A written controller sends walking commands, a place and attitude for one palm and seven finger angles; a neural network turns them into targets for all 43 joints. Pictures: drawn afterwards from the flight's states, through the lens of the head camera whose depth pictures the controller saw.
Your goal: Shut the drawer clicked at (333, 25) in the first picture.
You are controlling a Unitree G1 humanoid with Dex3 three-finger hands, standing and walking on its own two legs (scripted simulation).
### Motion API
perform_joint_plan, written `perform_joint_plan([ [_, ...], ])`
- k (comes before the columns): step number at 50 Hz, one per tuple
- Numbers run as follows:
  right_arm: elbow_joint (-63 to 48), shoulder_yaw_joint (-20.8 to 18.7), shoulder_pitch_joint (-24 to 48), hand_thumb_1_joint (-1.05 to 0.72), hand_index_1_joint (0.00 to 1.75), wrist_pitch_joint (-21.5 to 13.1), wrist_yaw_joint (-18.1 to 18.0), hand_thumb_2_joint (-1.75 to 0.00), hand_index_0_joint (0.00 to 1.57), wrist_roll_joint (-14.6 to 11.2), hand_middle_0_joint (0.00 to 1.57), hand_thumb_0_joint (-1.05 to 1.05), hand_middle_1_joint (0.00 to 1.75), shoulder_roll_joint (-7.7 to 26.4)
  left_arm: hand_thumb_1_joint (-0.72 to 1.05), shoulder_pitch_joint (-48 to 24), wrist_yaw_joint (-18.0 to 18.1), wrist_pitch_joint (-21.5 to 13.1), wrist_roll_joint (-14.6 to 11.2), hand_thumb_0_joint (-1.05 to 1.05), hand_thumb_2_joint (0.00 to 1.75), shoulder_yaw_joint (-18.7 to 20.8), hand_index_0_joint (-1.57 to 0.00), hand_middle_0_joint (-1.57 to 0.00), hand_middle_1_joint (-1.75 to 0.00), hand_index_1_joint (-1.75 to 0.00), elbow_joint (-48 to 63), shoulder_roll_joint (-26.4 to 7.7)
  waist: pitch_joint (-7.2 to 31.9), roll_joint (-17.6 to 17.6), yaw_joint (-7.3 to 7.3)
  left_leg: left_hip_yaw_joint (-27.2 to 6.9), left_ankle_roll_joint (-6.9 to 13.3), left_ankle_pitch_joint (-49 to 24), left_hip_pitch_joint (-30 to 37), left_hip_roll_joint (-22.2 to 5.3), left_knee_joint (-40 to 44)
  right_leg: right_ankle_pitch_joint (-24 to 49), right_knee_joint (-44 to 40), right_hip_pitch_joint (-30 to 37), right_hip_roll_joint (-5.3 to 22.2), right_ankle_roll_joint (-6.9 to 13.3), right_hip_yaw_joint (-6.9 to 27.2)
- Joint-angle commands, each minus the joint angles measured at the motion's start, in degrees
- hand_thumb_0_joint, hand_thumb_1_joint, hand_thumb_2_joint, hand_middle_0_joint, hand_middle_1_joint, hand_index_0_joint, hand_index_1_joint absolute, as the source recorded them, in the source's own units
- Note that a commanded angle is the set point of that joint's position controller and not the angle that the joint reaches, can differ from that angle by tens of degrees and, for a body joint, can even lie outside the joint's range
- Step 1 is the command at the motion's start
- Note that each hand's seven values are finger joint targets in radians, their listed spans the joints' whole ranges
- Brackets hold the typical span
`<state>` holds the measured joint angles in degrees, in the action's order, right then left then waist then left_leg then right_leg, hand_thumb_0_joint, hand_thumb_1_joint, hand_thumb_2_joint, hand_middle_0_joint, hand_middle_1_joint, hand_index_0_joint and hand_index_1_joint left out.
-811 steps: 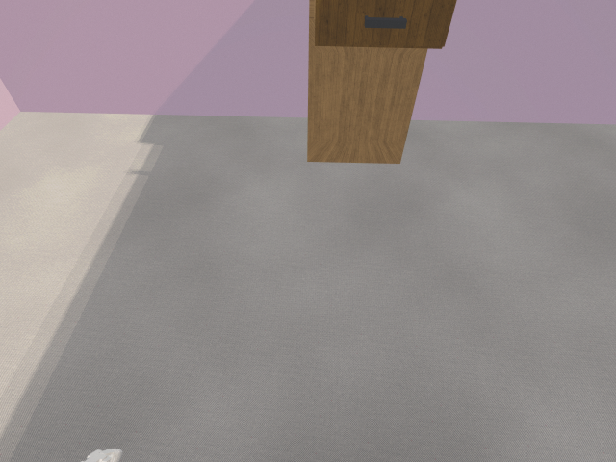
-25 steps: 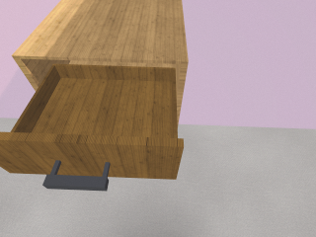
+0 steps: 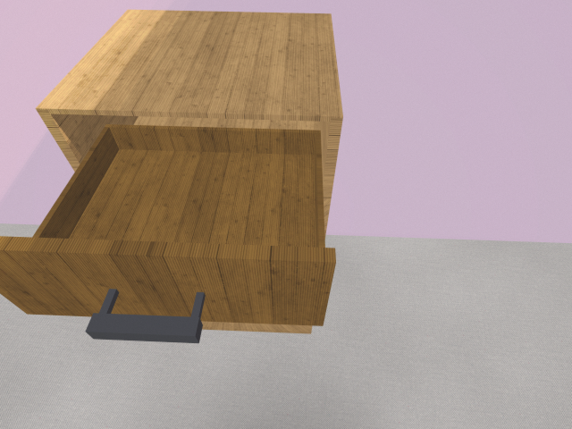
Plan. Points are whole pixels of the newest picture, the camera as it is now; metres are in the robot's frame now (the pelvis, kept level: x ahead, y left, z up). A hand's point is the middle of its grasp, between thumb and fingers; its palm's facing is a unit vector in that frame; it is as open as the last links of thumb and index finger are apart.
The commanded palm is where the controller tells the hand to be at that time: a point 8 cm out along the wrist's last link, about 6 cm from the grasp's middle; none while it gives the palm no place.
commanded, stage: look again from close up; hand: left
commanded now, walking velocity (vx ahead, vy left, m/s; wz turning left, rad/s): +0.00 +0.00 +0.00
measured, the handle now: (151, 312) +0.25 +0.19 +0.05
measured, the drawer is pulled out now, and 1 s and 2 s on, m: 0.27 0.28 0.28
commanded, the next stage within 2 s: raise the hand and make a fist in 0.32 s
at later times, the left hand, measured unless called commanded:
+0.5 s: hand out of the picture +0.09 +0.20 -0.12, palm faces +0.17 -0.96 -0.24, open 7.3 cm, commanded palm +0.08 +0.24 -0.05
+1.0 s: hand out of the picture +0.11 +0.17 +0.01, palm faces +0.03 -1.00 -0.06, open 5.1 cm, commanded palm +0.07 +0.23 +0.02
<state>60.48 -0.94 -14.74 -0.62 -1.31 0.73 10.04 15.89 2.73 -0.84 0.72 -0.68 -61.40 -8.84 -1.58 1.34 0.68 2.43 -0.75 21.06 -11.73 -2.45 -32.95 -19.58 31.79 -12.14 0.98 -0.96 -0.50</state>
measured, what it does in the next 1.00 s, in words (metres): lowers itself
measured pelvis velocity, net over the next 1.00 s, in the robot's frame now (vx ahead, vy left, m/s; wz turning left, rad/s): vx -0.06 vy -0.03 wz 0.07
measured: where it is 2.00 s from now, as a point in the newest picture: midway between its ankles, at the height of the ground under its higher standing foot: outside the picture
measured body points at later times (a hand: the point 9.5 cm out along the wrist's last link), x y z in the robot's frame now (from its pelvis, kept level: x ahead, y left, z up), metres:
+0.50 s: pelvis -0.01 +0.00 +0.00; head +0.01 +0.00 +0.45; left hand +0.08 +0.25 -0.11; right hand +0.02 -0.23 -0.15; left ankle -0.04 +0.12 -0.73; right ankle -0.03 -0.13 -0.73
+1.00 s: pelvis -0.06 -0.03 -0.06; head -0.04 -0.03 +0.39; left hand +0.10 +0.22 +0.02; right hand +0.18 -0.24 -0.10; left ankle -0.04 +0.12 -0.73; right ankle -0.03 -0.13 -0.73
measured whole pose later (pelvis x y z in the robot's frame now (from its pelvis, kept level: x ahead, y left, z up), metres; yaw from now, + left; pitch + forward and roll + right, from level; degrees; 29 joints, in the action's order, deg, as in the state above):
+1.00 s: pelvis -0.06 -0.03 -0.06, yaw +4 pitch +8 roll -2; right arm 30.0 -0.4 -10.3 -16.7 -3.0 -2.5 13.1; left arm 29.0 -20.0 -22.2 -15.5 9.0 6.0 -12.8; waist 6.3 1.6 -2.5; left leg -4.4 -2.7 27.7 -40.6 -3.0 -60.3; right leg -27.9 58.5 -38.4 1.0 1.6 -6.3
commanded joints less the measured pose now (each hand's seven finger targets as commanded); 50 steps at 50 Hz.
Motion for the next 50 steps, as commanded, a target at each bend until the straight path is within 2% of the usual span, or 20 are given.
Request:
perform_joint_plan([
  [1, -3.7, -0.5, -2.8, -0.90, 0.30, -0.6, -0.3, -0.90, 0.20, 0.0, 0.20, 0.00, 0.30, 5.6, 0.90, 1.8, 0.2, -0.2, -0.1, 0.00, 0.90, 1.4, -0.20, -0.20, -0.30, -0.30, 3.8, -7.0, -1.6, -1.2, -0.33, -3.8, 2.7, -18.1, -1.1, -3.9, 5.7, 13.2, -3.5, -1.0, 3.6, 3.0, 3.0],
  [9, -4.1, -0.1, -2.2, -0.90, 0.30, -0.8, -0.1, -0.90, 0.20, 0.2, 0.20, 0.00, 0.30, 6.3, 0.90, 0.5, -0.3, 0.8, -0.2, 0.00, 0.90, 1.7, -0.20, -0.20, -0.30, -0.30, 5.2, -8.2, -4.0, -0.2, -0.94, -4.7, 3.2, -11.0, -2.2, -3.6, 10.6, 6.4, -4.0, -2.4, 2.9, 2.3, 3.2],
  [17, -3.1, -0.1, -2.7, -0.90, 0.30, -1.0, -0.3, -0.90, 0.20, 0.1, 0.20, 0.00, 0.30, 6.6, 0.90, 0.6, -0.3, 0.4, -0.1, 0.00, 0.90, 2.0, -0.20, -0.20, -0.30, -0.30, 5.1, -8.8, 0.4, -2.0, -0.97, -3.4, 2.9, -19.2, 1.3, -3.3, 8.1, 15.0, -3.3, -0.1, 4.3, 2.3, 3.5],
  [20, -2.6, -0.1, -2.5, -0.90, 0.30, -0.8, -0.4, -0.90, 0.20, 0.1, 0.20, 0.00, 0.30, 6.3, 0.90, 0.3, -0.3, 0.6, -0.2, 0.00, 0.90, 2.0, -0.20, -0.20, -0.30, -0.30, 4.9, -8.7, -1.1, -1.7, -0.95, -3.2, 2.7, -17.9, 1.0, -3.2, 8.5, 14.6, -3.7, -0.9, 4.2, 2.3, 3.7],
  [21, -5.5, -0.6, 1.5, -0.90, 0.30, -0.8, 0.0, -0.90, 0.20, -0.7, 0.20, 0.00, 0.30, 8.6, 0.90, 4.8, 1.7, -0.5, 0.3, 0.00, 0.90, 2.1, -0.20, -0.20, -0.30, -0.30, 2.0, -9.2, -2.8, -9.0, -2.22, -1.9, 0.9, -22.6, -4.4, -4.7, -2.4, 33.9, -5.8, 0.1, 7.5, 1.4, 5.5],
  [22, -22.6, -3.0, -1.0, -0.90, 0.30, -10.5, -2.1, -0.90, 0.20, -2.8, 0.20, 0.00, 0.30, 14.9, 0.90, -37.6, 1.7, -13.2, -8.9, 0.00, 0.90, 15.9, -0.22, -0.22, -0.32, -0.32, 89.2, -25.3, 29.0, 1.3, 3.19, -2.3, 2.5, -34.5, 8.7, 1.7, 5.0, 36.4, 0.3, 5.3, 1.9, 3.3, -0.1],
  [23, -19.5, -2.1, 2.5, -0.90, 0.30, -15.7, -4.6, -0.90, 0.20, -1.4, 0.20, 0.00, 0.30, 10.0, 0.90, -4.0, 2.9, -10.4, -4.2, 0.00, 0.90, 14.1, -0.24, -0.24, -0.34, -0.34, 71.8, -20.5, 27.7, 12.1, -1.95, -2.4, 2.5, -44.4, 16.4, -1.0, 5.1, 24.4, 4.1, 2.0, -0.7, 3.7, -1.8],
  [24, -18.7, -2.2, 5.1, -0.90, 0.30, -17.4, -3.8, -0.90, 0.20, -2.6, 0.20, 0.00, 0.30, 7.9, 0.90, 11.1, 4.5, -3.3, -7.6, 0.00, 0.90, 5.7, -0.26, -0.26, -0.37, -0.37, 63.8, -5.4, 19.1, 11.7, -0.16, -3.4, -0.4, -44.2, 9.8, -1.1, 5.0, 11.8, 2.9, -4.5, 0.2, 2.2, -5.6],
  [25, -17.3, -2.7, 1.8, -0.90, 0.30, -17.9, -2.9, -0.90, 0.20, -2.9, 0.20, 0.00, 0.30, 8.4, 0.90, 8.0, 3.5, -3.0, -7.8, 0.00, 0.90, 4.7, -0.28, -0.28, -0.39, -0.39, 64.6, -2.2, 11.7, 6.0, 1.52, -3.1, 0.0, -39.0, 6.0, -0.9, 3.2, 12.1, 1.0, -7.7, 0.0, 1.5, -5.3],
  [26, -20.3, -3.9, 3.8, -0.90, 0.30, -18.7, -2.4, -0.90, 0.20, -2.1, 0.20, 0.00, 0.30, 9.4, 0.90, 7.0, 2.1, -5.5, -8.3, 0.00, 0.90, 7.1, -0.30, -0.30, -0.41, -0.41, 66.9, -4.2, 5.0, 3.3, 1.53, -3.9, 0.3, -32.9, -0.2, -0.1, 0.9, 12.8, 0.5, -10.3, -0.1, 1.6, -6.1],
  [28, -23.9, -5.1, 5.1, -0.90, 0.30, -19.0, -1.6, -0.90, 0.20, -1.0, 0.20, 0.00, 0.30, 9.4, 0.90, 20.8, -2.6, -11.8, -9.6, 0.00, 0.90, 10.7, -0.34, -0.34, -0.45, -0.45, 60.7, -3.5, 7.5, -6.6, -1.38, -2.4, 0.6, -25.2, -8.9, 1.4, -3.3, 16.1, 4.1, -11.2, -1.0, 1.5, -7.4],
  [31, -28.8, -5.7, 8.1, -0.90, 0.30, -18.1, 0.2, -0.90, 0.20, -1.4, 0.20, 0.00, 0.30, 9.1, 0.90, 29.0, -12.9, -23.5, -12.6, 0.00, 0.90, 12.1, -0.40, -0.40, -0.52, -0.52, 54.5, -1.7, 6.1, -12.4, -3.81, -0.4, -0.2, -15.6, -20.3, 2.8, -9.2, 14.3, 11.1, -15.9, -1.3, 1.7, -6.5],
  [33, -32.4, -5.9, 9.2, -0.90, 0.30, -18.6, 0.9, -0.90, 0.20, -1.8, 0.20, 0.00, 0.30, 9.7, 0.90, 25.1, -20.2, -31.5, -14.7, 0.00, 0.90, 15.0, -0.44, -0.44, -0.56, -0.56, 56.7, -5.7, 8.6, -8.9, -3.61, -0.1, -0.2, -9.5, -25.6, 3.5, -13.6, 9.4, 14.1, -18.8, -0.6, 2.0, -3.6],
  [34, -33.8, -5.7, 8.6, -0.90, 0.30, -19.0, 1.5, -0.90, 0.20, -1.8, 0.20, 0.00, 0.30, 9.9, 0.90, 22.7, -22.5, -34.8, -15.1, 0.00, 0.90, 16.9, -0.46, -0.46, -0.58, -0.58, 61.6, -9.0, 11.8, -2.8, -4.11, 0.0, 0.1, -9.0, -25.4, 3.6, -15.3, 8.3, 15.0, -18.4, 0.1, 2.4, -1.4],
  [36, -37.0, -5.5, 8.5, -0.90, 0.30, -19.5, 1.4, -0.90, 0.20, -2.0, 0.20, 0.00, 0.30, 9.1, 0.90, 20.2, -24.9, -37.5, -17.3, 0.00, 0.90, 19.4, -0.50, -0.50, -0.62, -0.62, 69.9, -11.6, 19.4, 2.1, -4.27, 0.4, 0.8, -9.6, -24.1, 3.7, -17.9, 6.8, 16.5, -17.7, 0.1, 2.4, 0.7],
  [39, -38.4, -4.6, 7.0, -0.90, 0.30, -19.0, 0.2, -0.90, 0.20, -2.7, 0.20, 0.00, 0.30, 9.3, 0.90, 12.0, -24.1, -35.2, -20.3, 0.00, 0.90, 17.4, -0.56, -0.56, -0.69, -0.69, 77.4, -9.8, 16.2, 1.7, -0.59, -0.6, 1.4, -4.4, -25.5, 3.6, -20.3, -1.4, 14.6, -22.3, -0.4, 1.7, 1.9],
  [41, -39.1, -3.9, 6.4, -0.90, 0.30, -19.0, -0.8, -0.90, 0.20, -3.0, 0.20, 0.00, 0.30, 9.7, 0.90, 8.9, -23.2, -32.9, -20.1, 0.00, 0.90, 13.9, -0.60, -0.60, -0.73, -0.73, 79.2, -8.3, 11.6, 0.9, 1.44, -1.5, 1.9, 0.4, -26.8, 3.2, -20.7, -8.8, 12.2, -26.0, -0.4, 1.5, 2.6],
  [44, -38.8, -3.2, 5.4, -0.90, 0.30, -19.1, -2.2, -0.90, 0.20, -3.6, 0.20, 0.00, 0.30, 10.6, 0.90, 4.6, -22.7, -29.7, -17.9, 0.00, 0.90, 12.6, -0.66, -0.66, -0.80, -0.80, 81.8, -11.1, 10.0, 1.0, 2.68, -2.3, 2.6, 3.9, -26.9, 2.7, -20.6, -15.0, 9.5, -26.9, -0.3, 1.5, 3.9],
  [47, -39.2, -2.6, 5.1, -0.90, 0.30, -19.4, -2.7, -0.90, 0.20, -3.7, 0.20, 0.00, 0.30, 10.2, 0.90, 6.6, -23.1, -25.0, -17.0, 0.00, 0.90, 12.0, -0.72, -0.72, -0.86, -0.86, 82.1, -11.7, 12.7, 1.3, 1.63, -3.0, 2.8, 2.1, -25.0, 2.7, -18.6, -12.1, 9.5, -23.8, -0.3, 1.4, 2.9],
  [50, -39.2, -2.1, 6.4, -0.90, 0.30, -19.0, -2.7, -0.90, 0.20, -4.0, 0.20, 0.00, 0.30, 9.1, 0.90, 11.7, -22.2, -20.1, -17.6, 0.00, 0.90, 15.5, -0.78, -0.78, -0.93, -0.93, 80.7, -12.4, 14.1, 0.3, -0.47, -3.1, 2.4, -1.2, -23.7, 2.8, -16.6, -7.8, 8.9, -19.5, -0.1, 1.3, 1.7],
])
